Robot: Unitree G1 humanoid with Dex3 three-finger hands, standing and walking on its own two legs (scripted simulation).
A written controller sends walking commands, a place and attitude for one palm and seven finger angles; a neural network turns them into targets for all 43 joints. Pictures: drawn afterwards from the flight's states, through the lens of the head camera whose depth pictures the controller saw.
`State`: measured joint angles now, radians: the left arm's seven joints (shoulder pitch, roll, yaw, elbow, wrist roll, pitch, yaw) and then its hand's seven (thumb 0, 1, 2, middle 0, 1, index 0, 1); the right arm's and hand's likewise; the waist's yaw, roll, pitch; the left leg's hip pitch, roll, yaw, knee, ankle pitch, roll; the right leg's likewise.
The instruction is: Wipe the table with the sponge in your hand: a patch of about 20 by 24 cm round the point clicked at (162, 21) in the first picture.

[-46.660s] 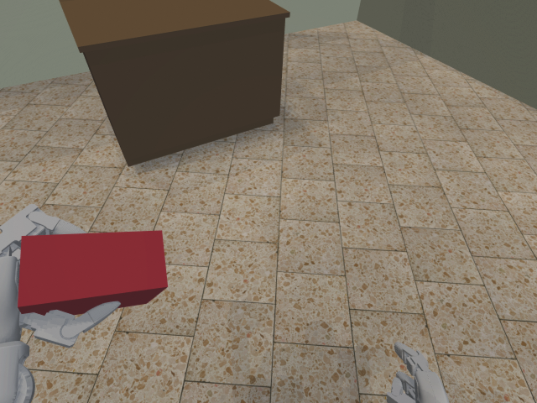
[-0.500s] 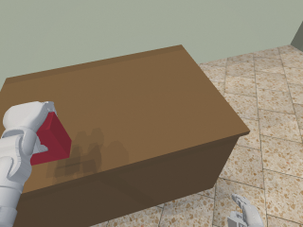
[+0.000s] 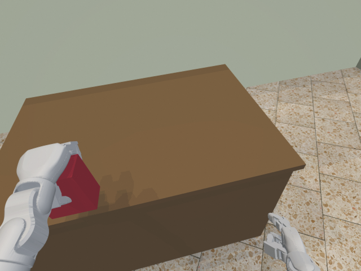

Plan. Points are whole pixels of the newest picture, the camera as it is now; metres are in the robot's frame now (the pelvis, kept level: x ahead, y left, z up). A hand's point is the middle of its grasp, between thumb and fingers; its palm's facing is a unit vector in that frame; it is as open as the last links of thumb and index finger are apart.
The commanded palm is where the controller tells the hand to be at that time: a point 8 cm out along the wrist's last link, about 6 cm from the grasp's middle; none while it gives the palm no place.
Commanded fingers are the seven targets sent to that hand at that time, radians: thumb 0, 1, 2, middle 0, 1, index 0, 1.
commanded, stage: bring the sponge back beside the body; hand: left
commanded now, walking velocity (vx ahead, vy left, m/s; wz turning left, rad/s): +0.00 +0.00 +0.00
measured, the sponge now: (69, 192) +0.24 +0.31 +0.04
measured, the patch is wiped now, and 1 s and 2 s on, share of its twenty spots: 1.00 1.00 1.00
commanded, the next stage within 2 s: step back with the hand held close in 0.98 s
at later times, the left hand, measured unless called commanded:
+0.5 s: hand (65, 197) +0.20 +0.27 +0.11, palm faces +0.04 -0.10 -0.99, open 10.0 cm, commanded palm +0.16 +0.27 +0.18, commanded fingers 0.00 0.10 1.30 -1.20 -1.60 -1.20 -1.60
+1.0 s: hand (69, 208) +0.18 +0.25 +0.11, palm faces +0.08 -0.10 -0.99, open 10.0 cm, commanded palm +0.15 +0.25 +0.18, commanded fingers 0.00 0.10 1.30 -1.20 -1.60 -1.20 -1.60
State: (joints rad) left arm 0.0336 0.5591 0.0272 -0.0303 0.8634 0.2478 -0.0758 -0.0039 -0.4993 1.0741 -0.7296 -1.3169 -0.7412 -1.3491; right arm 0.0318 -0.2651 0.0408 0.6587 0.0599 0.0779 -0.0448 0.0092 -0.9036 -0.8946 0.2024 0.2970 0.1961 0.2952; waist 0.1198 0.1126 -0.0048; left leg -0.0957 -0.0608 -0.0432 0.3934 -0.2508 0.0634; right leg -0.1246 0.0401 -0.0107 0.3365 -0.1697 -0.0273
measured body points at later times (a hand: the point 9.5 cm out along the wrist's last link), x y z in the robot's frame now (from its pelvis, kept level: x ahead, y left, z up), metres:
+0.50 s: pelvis -0.01 -0.01 +0.00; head -0.03 -0.05 +0.45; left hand +0.19 +0.27 +0.16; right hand +0.23 -0.21 -0.08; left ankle -0.02 +0.08 -0.75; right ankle +0.01 -0.11 -0.75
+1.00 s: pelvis -0.02 -0.03 +0.00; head -0.06 -0.07 +0.44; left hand +0.17 +0.25 +0.16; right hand +0.23 -0.23 -0.07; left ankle -0.02 +0.08 -0.75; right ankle +0.01 -0.11 -0.75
